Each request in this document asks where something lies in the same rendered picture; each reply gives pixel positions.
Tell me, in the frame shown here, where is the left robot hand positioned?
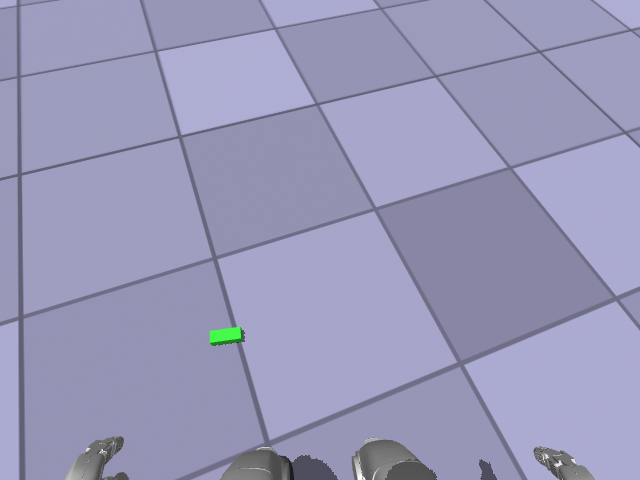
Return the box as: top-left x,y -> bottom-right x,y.
64,436 -> 129,480

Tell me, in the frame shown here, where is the right robot hand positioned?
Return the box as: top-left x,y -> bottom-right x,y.
534,447 -> 595,480

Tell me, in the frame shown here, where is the small box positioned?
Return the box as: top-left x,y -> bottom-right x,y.
210,327 -> 242,346

